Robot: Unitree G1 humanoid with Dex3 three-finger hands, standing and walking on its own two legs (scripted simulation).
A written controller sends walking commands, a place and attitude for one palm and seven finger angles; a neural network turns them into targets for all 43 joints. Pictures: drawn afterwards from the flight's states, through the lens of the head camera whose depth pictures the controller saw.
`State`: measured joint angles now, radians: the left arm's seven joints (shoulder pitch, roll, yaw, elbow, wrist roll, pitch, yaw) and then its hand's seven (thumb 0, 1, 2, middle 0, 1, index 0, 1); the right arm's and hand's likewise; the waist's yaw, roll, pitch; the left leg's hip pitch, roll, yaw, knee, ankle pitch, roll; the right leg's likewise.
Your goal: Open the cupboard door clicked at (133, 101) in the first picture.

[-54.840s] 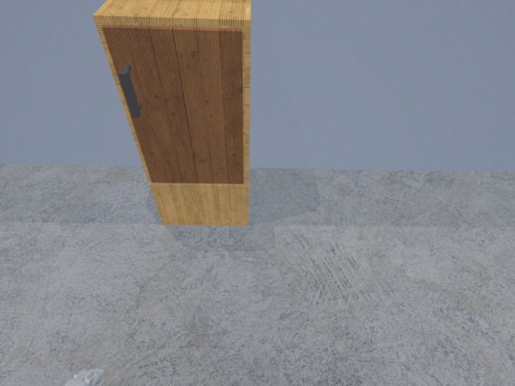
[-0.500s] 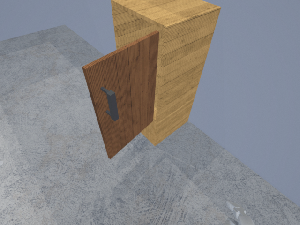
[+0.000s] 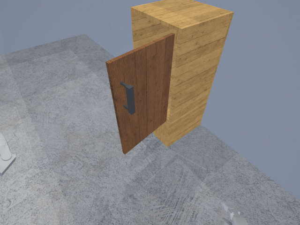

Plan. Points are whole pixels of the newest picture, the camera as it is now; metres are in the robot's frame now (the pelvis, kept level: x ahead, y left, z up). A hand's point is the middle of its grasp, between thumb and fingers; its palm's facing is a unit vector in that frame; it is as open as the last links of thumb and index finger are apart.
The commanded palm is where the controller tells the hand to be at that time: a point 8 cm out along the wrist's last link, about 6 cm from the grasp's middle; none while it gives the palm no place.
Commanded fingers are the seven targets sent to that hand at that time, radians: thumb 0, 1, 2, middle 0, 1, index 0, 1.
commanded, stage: stop stepping back and stand still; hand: left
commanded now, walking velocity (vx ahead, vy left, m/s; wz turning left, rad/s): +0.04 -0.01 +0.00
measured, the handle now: (127, 98) +0.60 +0.15 -0.02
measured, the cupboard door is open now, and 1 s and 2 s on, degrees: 98 98 98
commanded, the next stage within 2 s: let the arm hang, fingers relaxed in 0.02 s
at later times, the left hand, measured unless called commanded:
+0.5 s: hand out of the picture +0.09 +0.18 -0.16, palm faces +0.03 -0.99 -0.16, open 6.9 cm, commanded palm none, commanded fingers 0.00 0.90 0.90 -0.20 -0.30 -0.20 -0.30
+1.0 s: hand out of the picture +0.01 +0.21 -0.16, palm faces +0.05 -0.98 -0.19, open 7.4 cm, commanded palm none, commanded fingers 0.00 0.90 0.90 -0.20 -0.30 -0.20 -0.30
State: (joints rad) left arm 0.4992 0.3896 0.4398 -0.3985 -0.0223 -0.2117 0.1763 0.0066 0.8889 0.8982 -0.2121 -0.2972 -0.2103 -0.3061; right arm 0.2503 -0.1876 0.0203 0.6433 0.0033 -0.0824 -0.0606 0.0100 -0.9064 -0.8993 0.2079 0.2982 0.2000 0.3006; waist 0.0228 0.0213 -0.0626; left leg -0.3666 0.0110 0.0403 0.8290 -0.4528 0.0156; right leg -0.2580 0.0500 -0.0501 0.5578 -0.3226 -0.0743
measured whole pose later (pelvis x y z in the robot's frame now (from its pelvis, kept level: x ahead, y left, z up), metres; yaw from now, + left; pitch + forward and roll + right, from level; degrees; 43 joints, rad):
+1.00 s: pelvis +0.01 +0.03 +0.01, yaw +1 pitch -2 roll +0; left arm 0.26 0.16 0.01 1.13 0.01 0.00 0.03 0.00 0.91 0.90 -0.20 -0.29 -0.20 -0.30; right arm 0.25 -0.15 0.00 1.13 -0.02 0.01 -0.02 0.00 -0.92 -0.90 0.20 0.30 0.20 0.30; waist 0.00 0.00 0.04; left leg -0.17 0.00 0.05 0.40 -0.20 0.02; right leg -0.16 0.01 0.01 0.40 -0.20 -0.01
